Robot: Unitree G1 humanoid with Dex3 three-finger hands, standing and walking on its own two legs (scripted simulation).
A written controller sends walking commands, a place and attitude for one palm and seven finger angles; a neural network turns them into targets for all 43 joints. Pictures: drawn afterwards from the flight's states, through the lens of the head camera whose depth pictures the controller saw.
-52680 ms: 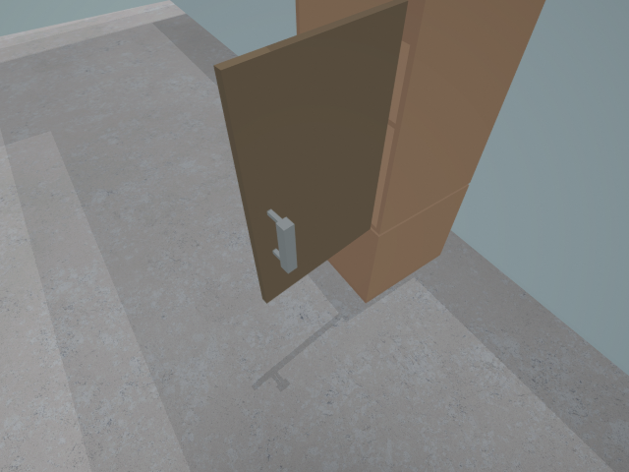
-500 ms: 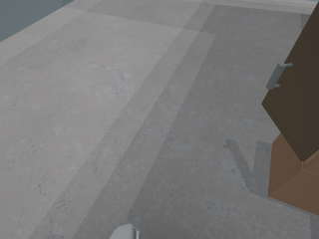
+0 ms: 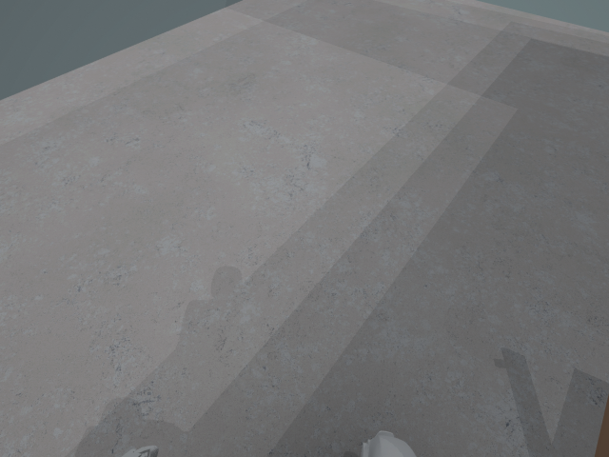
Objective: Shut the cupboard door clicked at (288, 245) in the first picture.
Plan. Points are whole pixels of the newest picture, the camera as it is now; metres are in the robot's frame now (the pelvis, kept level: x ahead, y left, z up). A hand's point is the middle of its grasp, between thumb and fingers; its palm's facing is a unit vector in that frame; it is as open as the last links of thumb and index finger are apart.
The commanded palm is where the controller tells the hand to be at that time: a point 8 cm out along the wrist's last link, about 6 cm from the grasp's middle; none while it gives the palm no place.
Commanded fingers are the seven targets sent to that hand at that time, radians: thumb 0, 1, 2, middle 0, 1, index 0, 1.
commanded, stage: walk to a spot facing it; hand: left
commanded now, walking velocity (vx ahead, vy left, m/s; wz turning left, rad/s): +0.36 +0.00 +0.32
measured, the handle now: out of the picture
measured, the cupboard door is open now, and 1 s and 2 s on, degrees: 33 33 33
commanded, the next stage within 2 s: turn to face it in 0.54 s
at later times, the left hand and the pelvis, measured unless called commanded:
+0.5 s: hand out of the picture +0.13 +0.14 -0.17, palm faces +0.34 -0.92 -0.19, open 7.3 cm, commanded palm none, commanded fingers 0.00 0.90 0.90 -0.20 -0.30 -0.20 -0.30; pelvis +0.22 -0.01 +0.00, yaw +15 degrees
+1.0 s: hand (196, 295) +0.42 +0.24 -0.17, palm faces +0.27 -0.94 -0.20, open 7.4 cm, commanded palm none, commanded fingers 0.00 0.90 0.90 -0.20 -0.30 -0.20 -0.30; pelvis +0.39 +0.04 -0.01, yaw +12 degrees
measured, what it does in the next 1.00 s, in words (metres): walks ahead: right foot, then left foot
